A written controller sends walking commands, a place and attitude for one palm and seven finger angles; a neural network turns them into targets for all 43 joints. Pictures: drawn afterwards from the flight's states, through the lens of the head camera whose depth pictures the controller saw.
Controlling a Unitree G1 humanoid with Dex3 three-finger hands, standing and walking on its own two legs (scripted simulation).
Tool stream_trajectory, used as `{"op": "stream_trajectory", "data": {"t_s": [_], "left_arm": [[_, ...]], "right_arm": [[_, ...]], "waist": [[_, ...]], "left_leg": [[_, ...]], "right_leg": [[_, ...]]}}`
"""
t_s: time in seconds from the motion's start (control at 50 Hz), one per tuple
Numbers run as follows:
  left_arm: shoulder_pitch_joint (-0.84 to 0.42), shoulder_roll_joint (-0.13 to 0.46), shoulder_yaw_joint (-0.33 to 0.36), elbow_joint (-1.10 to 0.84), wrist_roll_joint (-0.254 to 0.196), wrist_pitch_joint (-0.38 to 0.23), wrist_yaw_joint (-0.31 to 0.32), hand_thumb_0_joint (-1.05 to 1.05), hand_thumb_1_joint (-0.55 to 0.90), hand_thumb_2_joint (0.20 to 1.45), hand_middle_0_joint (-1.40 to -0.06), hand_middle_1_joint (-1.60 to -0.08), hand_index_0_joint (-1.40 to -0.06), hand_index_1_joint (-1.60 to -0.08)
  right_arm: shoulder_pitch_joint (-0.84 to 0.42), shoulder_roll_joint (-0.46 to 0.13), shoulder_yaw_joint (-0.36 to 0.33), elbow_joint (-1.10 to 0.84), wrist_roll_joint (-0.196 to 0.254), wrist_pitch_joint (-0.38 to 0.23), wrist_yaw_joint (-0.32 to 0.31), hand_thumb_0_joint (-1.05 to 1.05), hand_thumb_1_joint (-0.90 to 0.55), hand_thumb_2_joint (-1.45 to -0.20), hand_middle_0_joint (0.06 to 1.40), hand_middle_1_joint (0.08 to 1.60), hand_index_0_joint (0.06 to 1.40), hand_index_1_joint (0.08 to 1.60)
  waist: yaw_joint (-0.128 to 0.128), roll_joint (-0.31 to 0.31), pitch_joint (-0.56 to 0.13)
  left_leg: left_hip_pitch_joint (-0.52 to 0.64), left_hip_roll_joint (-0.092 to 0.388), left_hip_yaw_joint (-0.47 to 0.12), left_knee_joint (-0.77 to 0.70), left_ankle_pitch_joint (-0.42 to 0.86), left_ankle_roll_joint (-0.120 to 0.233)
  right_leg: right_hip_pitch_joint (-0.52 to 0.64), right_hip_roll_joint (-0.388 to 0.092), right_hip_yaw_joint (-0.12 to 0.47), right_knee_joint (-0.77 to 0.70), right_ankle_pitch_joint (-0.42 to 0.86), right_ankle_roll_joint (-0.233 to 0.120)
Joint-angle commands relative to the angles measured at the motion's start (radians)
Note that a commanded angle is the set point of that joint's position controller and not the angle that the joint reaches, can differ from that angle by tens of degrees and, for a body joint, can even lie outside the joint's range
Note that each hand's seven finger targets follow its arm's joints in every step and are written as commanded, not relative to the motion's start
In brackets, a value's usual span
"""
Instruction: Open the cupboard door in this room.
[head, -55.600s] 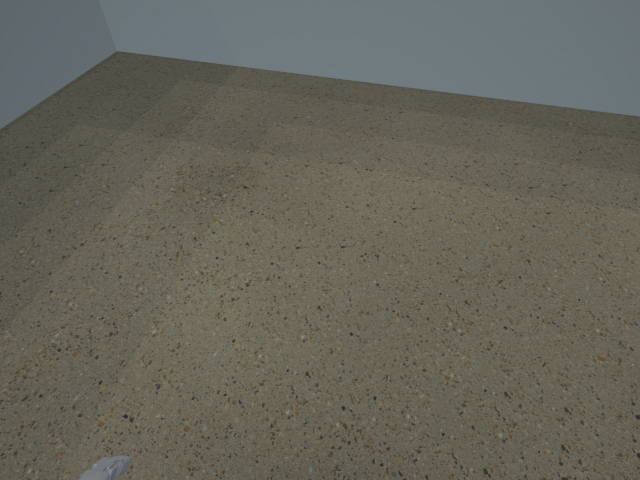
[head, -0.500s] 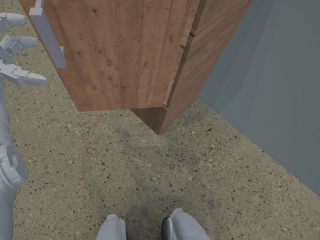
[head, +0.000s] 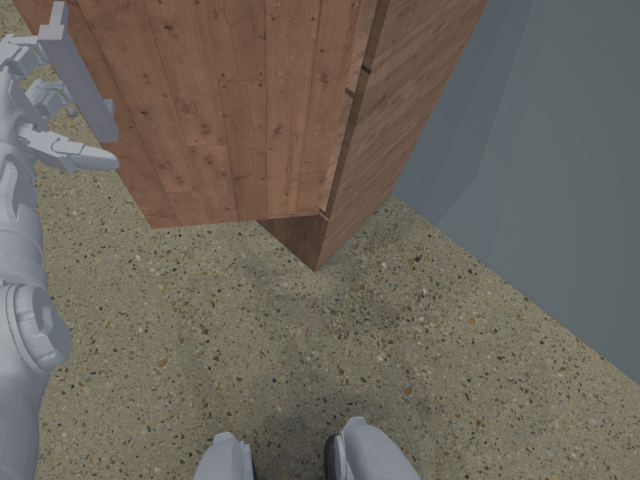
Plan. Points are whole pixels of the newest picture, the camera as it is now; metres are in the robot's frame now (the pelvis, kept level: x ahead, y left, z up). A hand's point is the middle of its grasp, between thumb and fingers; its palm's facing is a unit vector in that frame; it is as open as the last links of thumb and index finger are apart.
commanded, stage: slide the fingers in behind the handle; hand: left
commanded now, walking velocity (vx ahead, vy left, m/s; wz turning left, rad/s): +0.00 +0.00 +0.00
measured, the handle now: (86, 78) +0.58 +0.22 +0.09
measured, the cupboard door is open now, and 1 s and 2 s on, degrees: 51 50 53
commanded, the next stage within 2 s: close the thumb around the handle in 0.82 s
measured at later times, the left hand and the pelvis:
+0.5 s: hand (105, 110) +0.53 +0.19 +0.09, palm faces +0.02 -1.00 -0.01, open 14.0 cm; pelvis +0.00 +0.00 +0.00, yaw +0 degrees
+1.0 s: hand (105, 113) +0.52 +0.19 +0.09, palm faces +0.06 -1.00 -0.02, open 14.0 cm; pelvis +0.00 +0.00 +0.00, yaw +1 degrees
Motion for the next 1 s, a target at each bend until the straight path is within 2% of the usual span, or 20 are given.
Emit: {"op": "stream_trajectory", "data": {"t_s": [0.0,0.06,0.08,0.18,0.2,0.22,0.26,0.3,0.38,0.4,0.42,0.48,0.52,0.56,0.62,0.78,0.8,0.9,0.92,0.98], "left_arm": [[-0.461,0.234,0.004,-0.221,-0.005,-0.079,0.024,0.0,-0.5,0.3,-0.3,-1.2,-0.3,-1.2],[-0.456,0.24,0.023,-0.246,-0.004,-0.094,0.041,0.0,-0.5,0.3,-0.3,-1.2,-0.3,-1.2],[-0.461,0.215,0.007,-0.258,-0.008,-0.101,0.043,0.0,-0.5,0.3,-0.3,-1.2,-0.3,-1.2],[-0.454,0.19,-0.003,-0.232,0.003,-0.088,0.067,0.0,-0.5,0.3,-0.3,-1.2,-0.3,-1.2],[-0.47,0.201,0.001,-0.251,0.009,-0.09,0.075,0.0,-0.5,0.3,-0.3,-1.2,-0.3,-1.2],[-0.47,0.169,-0.022,-0.252,0.011,-0.089,0.079,0.0,-0.5,0.3,-0.3,-1.2,-0.3,-1.2],[-0.479,0.154,-0.03,-0.234,0.01,-0.086,0.088,0.0,-0.5,0.3,-0.3,-1.2,-0.3,-1.2],[-0.484,0.168,-0.015,-0.269,0.008,-0.099,0.091,0.0,-0.5,0.3,-0.3,-1.2,-0.3,-1.2],[-0.464,0.08,-0.066,-0.26,-0.003,-0.102,0.09,0.0,-0.5,0.3,-0.3,-1.2,-0.3,-1.2],[-0.486,0.084,-0.062,-0.27,-0.009,-0.103,0.092,0.0,-0.5,0.3,-0.3,-1.2,-0.3,-1.2],[-0.459,0.12,-0.027,-0.259,-0.007,-0.103,0.096,0.0,-0.5,0.3,-0.3,-1.2,-0.3,-1.2],[-0.451,0.154,-0.001,-0.228,0.001,-0.096,0.112,0.0,-0.5,0.3,-0.3,-1.2,-0.3,-1.2],[-0.453,0.151,-0.01,-0.235,0.016,-0.098,0.124,0.0,-0.5,0.3,-0.3,-1.2,-0.3,-1.2],[-0.421,0.17,0.005,-0.256,0.025,-0.111,0.131,0.0,-0.5,0.3,-0.3,-1.2,-0.3,-1.2],[-0.402,0.173,0.013,-0.267,0.019,-0.125,0.127,0.0,-0.5,0.3,-0.3,-1.2,-0.3,-1.2],[-0.435,0.103,-0.037,-0.252,-0.007,-0.116,0.099,0.0,-0.5,0.3,-0.3,-1.2,-0.3,-1.2],[-0.463,0.09,-0.054,-0.261,-0.007,-0.118,0.098,0.0,-0.5,0.3,-0.3,-1.2,-0.3,-1.2],[-0.46,0.072,-0.057,-0.261,-0.003,-0.126,0.117,0.0,-0.5,0.3,-0.3,-1.2,-0.3,-1.2],[-0.434,0.088,-0.041,-0.241,0.0,-0.123,0.124,0.0,-0.444,0.324,-0.304,-1.206,-0.304,-1.206],[-0.463,0.066,-0.07,-0.279,0.012,-0.136,0.133,0.0,-0.276,0.396,-0.316,-1.224,-0.316,-1.224]], "right_arm": [[0.192,-0.189,-0.073,-0.025,-0.006,-0.024,-0.009,0.0,-0.9,-0.9,0.2,0.3,0.2,0.3],[0.195,-0.19,-0.078,-0.024,-0.01,-0.029,-0.005,0.0,-0.9,-0.9,0.2,0.3,0.2,0.3],[0.198,-0.188,-0.078,-0.025,-0.012,-0.03,-0.004,0.0,-0.9,-0.9,0.2,0.3,0.2,0.3],[0.195,-0.187,-0.079,-0.023,-0.01,-0.027,0.001,0.0,-0.9,-0.9,0.2,0.3,0.2,0.3],[0.192,-0.187,-0.08,-0.025,-0.01,-0.027,0.0,0.0,-0.9,-0.9,0.2,0.3,0.2,0.3],[0.19,-0.183,-0.081,-0.024,-0.01,-0.028,0.002,0.0,-0.9,-0.9,0.2,0.3,0.2,0.3],[0.193,-0.183,-0.08,-0.015,-0.013,-0.031,0.005,0.0,-0.9,-0.9,0.2,0.3,0.2,0.3],[0.195,-0.185,-0.084,-0.017,-0.014,-0.031,0.005,0.0,-0.9,-0.9,0.2,0.3,0.2,0.3],[0.198,-0.177,-0.085,-0.012,-0.015,-0.035,0.01,0.0,-0.9,-0.9,0.2,0.3,0.2,0.3],[0.194,-0.178,-0.087,-0.005,-0.014,-0.034,0.011,0.0,-0.9,-0.9,0.2,0.3,0.2,0.3],[0.195,-0.181,-0.088,-0.007,-0.014,-0.033,0.012,0.0,-0.9,-0.9,0.2,0.3,0.2,0.3],[0.197,-0.182,-0.082,-0.013,-0.015,-0.031,0.008,0.0,-0.9,-0.9,0.2,0.3,0.2,0.3],[0.189,-0.176,-0.08,-0.019,-0.015,-0.031,0.011,0.0,-0.9,-0.9,0.2,0.3,0.2,0.3],[0.185,-0.175,-0.083,-0.03,-0.016,-0.031,0.013,0.0,-0.9,-0.9,0.2,0.3,0.2,0.3],[0.183,-0.175,-0.083,-0.034,-0.014,-0.028,0.013,0.0,-0.9,-0.9,0.2,0.3,0.2,0.3],[0.182,-0.179,-0.088,-0.021,-0.009,-0.031,0.005,0.0,-0.9,-0.9,0.2,0.3,0.2,0.3],[0.179,-0.177,-0.087,-0.014,-0.009,-0.032,0.005,0.0,-0.9,-0.9,0.2,0.3,0.2,0.3],[0.181,-0.176,-0.09,-0.006,-0.015,-0.038,0.01,0.0,-0.9,-0.9,0.2,0.3,0.2,0.3],[0.179,-0.177,-0.091,-0.006,-0.014,-0.037,0.009,0.0,-0.9,-0.9,0.2,0.3,0.2,0.3],[0.18,-0.174,-0.088,-0.01,-0.017,-0.039,0.014,0.0,-0.9,-0.9,0.2,0.3,0.2,0.3]], "waist": [[-0.018,0.17,-0.462],[-0.005,0.172,-0.513],[-0.01,0.174,-0.53],[-0.015,0.129,-0.486],[-0.012,0.152,-0.504],[-0.015,0.17,-0.505],[-0.023,0.147,-0.468],[-0.015,0.158,-0.52],[-0.023,0.152,-0.499],[-0.024,0.158,-0.498],[-0.007,0.156,-0.505],[-0.007,0.115,-0.469],[-0.003,0.142,-0.476],[0.013,0.137,-0.495],[0.016,0.122,-0.509],[-0.01,0.114,-0.474],[-0.016,0.143,-0.483],[-0.01,0.145,-0.495],[-0.004,0.12,-0.486],[-0.008,0.148,-0.485]], "left_leg": [[0.362,-0.051,-0.05,-0.084,0.407,0.025],[0.392,-0.049,-0.056,-0.08,0.441,0.021],[0.408,-0.05,-0.058,-0.075,0.471,0.021],[0.377,-0.05,-0.057,-0.081,0.437,0.025],[0.39,-0.049,-0.059,-0.084,0.445,0.021],[0.402,-0.051,-0.056,-0.08,0.452,0.02],[0.386,-0.049,-0.058,-0.083,0.428,0.02],[0.409,-0.05,-0.058,-0.082,0.46,0.019],[0.434,-0.049,-0.061,-0.079,0.492,0.017],[0.433,-0.048,-0.061,-0.081,0.483,0.015],[0.426,-0.049,-0.062,-0.083,0.474,0.013],[0.371,-0.054,-0.056,-0.089,0.458,0.021],[0.372,-0.056,-0.052,-0.089,0.458,0.018],[0.377,-0.057,-0.047,-0.088,0.468,0.018],[0.379,-0.056,-0.046,-0.089,0.489,0.017],[0.398,-0.054,-0.052,-0.094,0.445,0.019],[0.41,-0.053,-0.053,-0.092,0.447,0.016],[0.435,-0.052,-0.064,-0.09,0.466,0.012],[0.413,-0.053,-0.059,-0.089,0.452,0.014],[0.427,-0.055,-0.063,-0.091,0.468,0.014]], "right_leg": [[0.157,0.05,0.038,-0.071,0.31,-0.012],[0.171,0.05,0.034,-0.061,0.327,-0.015],[0.171,0.051,0.034,-0.055,0.349,-0.016],[0.169,0.052,0.031,-0.061,0.332,-0.013],[0.165,0.049,0.031,-0.06,0.333,-0.011],[0.151,0.049,0.031,-0.06,0.334,-0.012],[0.144,0.05,0.029,-0.066,0.315,-0.011],[0.173,0.05,0.033,-0.061,0.347,-0.013],[0.145,0.053,0.026,-0.063,0.355,-0.016],[0.147,0.052,0.026,-0.064,0.353,-0.013],[0.159,0.052,0.025,-0.062,0.345,-0.016],[0.188,0.05,0.029,-0.06,0.357,-0.016],[0.187,0.046,0.032,-0.057,0.36,-0.014],[0.205,0.047,0.035,-0.055,0.371,-0.015],[0.229,0.047,0.035,-0.052,0.4,-0.014],[0.185,0.05,0.031,-0.068,0.351,-0.016],[0.167,0.048,0.032,-0.067,0.345,-0.013],[0.148,0.047,0.026,-0.061,0.333,-0.016],[0.159,0.047,0.029,-0.063,0.332,-0.015],[0.153,0.047,0.026,-0.058,0.337,-0.018]]}}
